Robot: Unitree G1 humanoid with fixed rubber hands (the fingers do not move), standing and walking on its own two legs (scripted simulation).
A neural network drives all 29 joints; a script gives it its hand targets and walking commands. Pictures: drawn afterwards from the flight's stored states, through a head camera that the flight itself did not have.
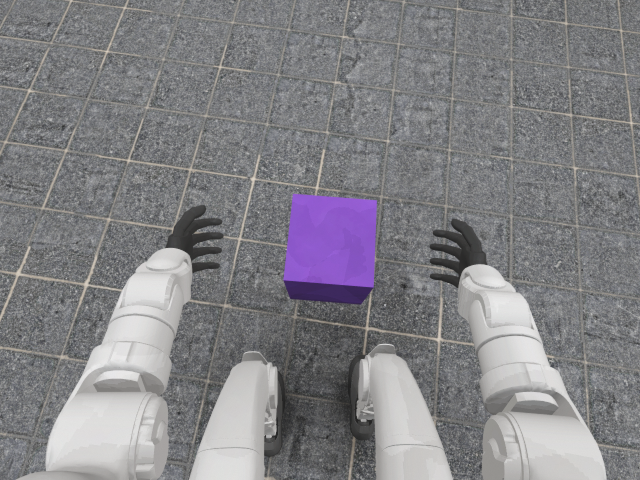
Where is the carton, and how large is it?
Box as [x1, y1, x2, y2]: [283, 194, 376, 304]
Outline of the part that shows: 293,194 283,279 290,298 360,304 373,287 376,200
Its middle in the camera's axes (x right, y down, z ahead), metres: +0.02 +0.03 +1.01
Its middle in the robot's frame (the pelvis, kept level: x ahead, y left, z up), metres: +0.51 -0.03 -0.55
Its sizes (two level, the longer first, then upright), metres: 0.210 0.200 0.250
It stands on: the floor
